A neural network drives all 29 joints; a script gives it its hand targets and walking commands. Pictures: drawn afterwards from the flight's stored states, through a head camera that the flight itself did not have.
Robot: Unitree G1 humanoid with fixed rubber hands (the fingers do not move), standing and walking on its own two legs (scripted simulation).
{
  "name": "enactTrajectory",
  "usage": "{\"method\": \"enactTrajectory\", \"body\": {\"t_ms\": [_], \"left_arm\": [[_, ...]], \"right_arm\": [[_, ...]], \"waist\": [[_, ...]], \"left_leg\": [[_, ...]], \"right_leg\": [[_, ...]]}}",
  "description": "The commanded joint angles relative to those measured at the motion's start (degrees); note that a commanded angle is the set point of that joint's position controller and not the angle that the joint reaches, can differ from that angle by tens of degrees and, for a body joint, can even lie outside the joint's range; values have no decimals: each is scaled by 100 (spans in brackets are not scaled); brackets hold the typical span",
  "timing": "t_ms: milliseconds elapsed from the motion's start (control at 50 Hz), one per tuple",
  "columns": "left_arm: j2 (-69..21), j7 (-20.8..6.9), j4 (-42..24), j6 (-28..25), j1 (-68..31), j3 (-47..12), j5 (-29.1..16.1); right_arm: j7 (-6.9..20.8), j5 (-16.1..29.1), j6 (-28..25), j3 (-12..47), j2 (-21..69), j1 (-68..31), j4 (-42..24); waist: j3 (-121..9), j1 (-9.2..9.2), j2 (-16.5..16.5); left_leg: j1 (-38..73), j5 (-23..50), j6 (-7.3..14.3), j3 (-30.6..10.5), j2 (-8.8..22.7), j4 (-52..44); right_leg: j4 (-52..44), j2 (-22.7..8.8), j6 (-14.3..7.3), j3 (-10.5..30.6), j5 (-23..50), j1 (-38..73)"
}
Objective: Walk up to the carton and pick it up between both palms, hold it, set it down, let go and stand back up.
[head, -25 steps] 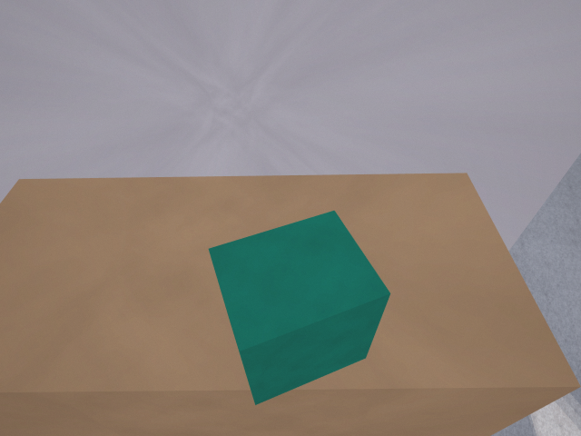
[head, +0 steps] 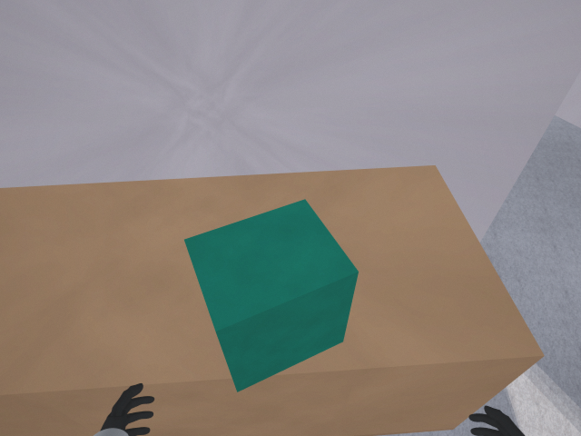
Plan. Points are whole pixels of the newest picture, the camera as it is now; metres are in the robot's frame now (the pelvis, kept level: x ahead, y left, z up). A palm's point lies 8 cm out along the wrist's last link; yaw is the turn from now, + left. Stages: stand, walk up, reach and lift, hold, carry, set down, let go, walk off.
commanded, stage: reach and lift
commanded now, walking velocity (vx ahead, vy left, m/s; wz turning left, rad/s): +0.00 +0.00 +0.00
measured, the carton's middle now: (271, 295) +0.40 +0.07 -0.09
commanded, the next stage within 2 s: none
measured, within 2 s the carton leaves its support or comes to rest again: neither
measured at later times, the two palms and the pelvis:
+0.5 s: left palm out of the picture +0.16 +0.26 -0.07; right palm out of the picture +0.17 -0.24 -0.07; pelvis -0.01 +0.01 +0.00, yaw -1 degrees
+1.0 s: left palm out of the picture +0.16 +0.24 -0.05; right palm (486, 404) +0.21 -0.25 -0.07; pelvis +0.03 +0.00 +0.01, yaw -1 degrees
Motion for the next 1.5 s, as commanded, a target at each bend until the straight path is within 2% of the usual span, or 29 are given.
{"method": "enactTrajectory", "body": {"t_ms": [0,40,60,80,200,380,460,540,580,620,680,700,720,760,780,840,860,920,940,960,1120,1200,1240,1260,1280,1300,1340,1380,1480], "left_arm": [[1225,103,-720,-343,-678,419,-142],[1290,150,-870,-481,-651,469,-359],[1402,194,-1173,-611,-663,546,-402],[1239,260,-1525,-723,-659,357,-560],[1073,471,-1636,-1271,-299,147,-756],[403,614,-1305,-1571,-297,-121,-714],[193,790,-1271,-1856,-257,-231,-752],[169,955,-1535,-2269,-182,-101,-587],[115,889,-1299,-2398,-82,-85,-607],[66,993,-1756,-2720,260,-11,-512],[-4,859,-1405,-2964,433,-1,-535],[-64,937,-1937,-3181,425,-3,-558],[-102,876,-1256,-3225,614,-59,-515],[-316,884,-1899,-3522,815,-34,-522],[-344,798,-1209,-3520,975,-133,-549],[-428,754,-1654,-3811,987,-127,-538],[-406,687,-981,-3835,1243,-96,-605],[-299,615,-1069,-4034,1382,-86,-610],[-293,610,-1357,-4189,1259,45,-630],[-296,542,-883,-4233,1296,-12,-585],[-9,662,-1296,-4938,947,-49,-998],[154,657,-1169,-4998,756,-64,-1053],[123,746,-1031,-4995,553,-95,-1119],[99,776,-1179,-5065,444,-166,-1210],[-38,720,-632,-4910,337,-302,-1271],[143,762,-813,-4900,277,-248,-1351],[-47,782,-577,-4896,68,-539,-1491],[68,738,-384,-4774,-366,-418,-1507],[-134,933,-423,-4592,-1088,-604,-1543]], "right_arm": [[-59,-63,-178,-182,-787,-790,-1080],[-24,59,-202,-271,-809,-757,-1288],[-33,104,-250,-57,-693,-828,-1495],[-22,172,-304,-89,-715,-748,-1439],[115,271,-639,-260,-749,-743,-1575],[376,274,-921,-294,-923,-796,-603],[575,522,-1063,-406,-1168,-1222,-534],[707,860,-1385,-136,-1283,-1198,-433],[729,1022,-1517,155,-1370,-1262,-277],[767,1382,-1823,158,-1471,-1009,-323],[746,1497,-2035,444,-1384,-922,82],[781,1683,-2236,540,-1501,-866,-112],[740,1652,-2330,587,-1487,-777,235],[771,1892,-2695,664,-1570,-666,206],[727,1880,-2692,773,-1439,-630,549],[720,2096,-3026,1012,-1640,-714,396],[673,2069,-3070,1058,-1422,-550,575],[651,2091,-3170,1215,-1438,-470,575],[645,2165,-3300,1375,-1286,-562,320],[640,2165,-3308,1320,-1248,-589,454],[649,2259,-3664,1393,-1237,-1007,61],[656,2444,-3576,1568,-1274,-1239,296],[707,2456,-3554,1441,-1406,-1413,413],[745,2639,-3569,1575,-1275,-1481,227],[763,2551,-3431,1513,-1230,-1601,631],[771,2598,-3437,1598,-1307,-1679,451],[867,2589,-3303,1586,-1200,-1777,478],[839,2518,-3116,1724,-962,-2212,341],[999,2552,-2895,1565,-1326,-2870,518]], "waist": [[-216,327,-335],[-522,311,-466],[-755,588,-404],[-893,351,-328],[-1549,286,-177],[-926,96,1],[-889,377,42],[-1169,588,243],[-1233,525,-177],[-1589,706,217],[-1775,686,49],[-2010,743,191],[-1726,611,37],[-2035,697,158],[-1626,567,13],[-1765,624,-47],[-1521,630,-173],[-1502,564,-377],[-1662,728,-392],[-1517,622,-458],[-1680,619,-626],[-1675,777,-316],[-1721,620,-265],[-1705,772,-161],[-1548,557,-217],[-1427,668,-374],[-1399,523,-331],[-1406,689,-472],[-1799,651,-461]], "left_leg": [[817,510,384,516,-553,-357],[738,147,426,494,-556,-376],[712,359,453,590,-577,-285],[785,467,428,594,-513,-271],[511,458,405,444,-470,-137],[658,81,194,204,-465,-367],[568,179,192,149,-407,-436],[619,827,117,258,-409,-371],[883,1367,171,252,-404,-372],[1211,2284,82,297,-401,-230],[1077,2695,62,422,-424,-176],[1269,2933,-33,405,-405,-150],[1095,3144,27,386,-444,-122],[1320,3758,-84,407,-417,-86],[1110,3665,-62,359,-425,-109],[1189,3753,-86,329,-427,-109],[820,3567,2,317,-460,-149],[735,3209,10,365,-530,-185],[564,3237,51,378,-555,-180],[482,3130,89,348,-548,-185],[5,2002,134,359,-647,68],[-262,1796,160,351,-608,115],[-302,1715,178,331,-633,180],[-351,1669,188,344,-616,259],[-456,1334,208,355,-578,292],[-456,1154,225,304,-608,221],[-529,698,267,290,-560,276],[-677,415,317,240,-578,302],[-636,234,181,212,-504,341]], "right_leg": [[-748,116,149,-308,1196,-1118],[-659,128,141,-212,642,-1270],[-668,102,127,-117,771,-1204],[-638,150,107,-206,669,-1288],[-565,280,-11,-110,583,-1446],[-927,398,-297,-228,-188,-1791],[-884,469,-353,-211,-195,-1604],[-849,500,-378,-157,364,-1346],[-880,515,-290,-177,738,-1167],[-927,510,-375,-149,1179,-1114],[-868,475,-347,3,1792,-807],[-888,550,-361,-92,1888,-705],[-939,533,-338,-22,2100,-698],[-870,587,-354,-66,2781,-524],[-930,524,-302,56,3029,-518],[-841,554,-287,-65,3170,-528],[-819,533,-303,77,3220,-436],[-765,498,-118,-57,3272,-414],[-666,477,-89,51,3409,-321],[-561,391,-95,122,3595,-375],[-242,353,9,246,2453,-822],[-86,289,-1,333,1899,-1016],[-138,354,-57,288,1473,-1173],[-107,353,-91,305,1187,-1248],[-109,303,-148,306,766,-1536],[-148,290,-122,329,536,-1643],[-66,294,-171,279,-105,-1881],[-96,279,-143,309,-273,-1914],[-52,302,-249,252,-483,-1913]]}}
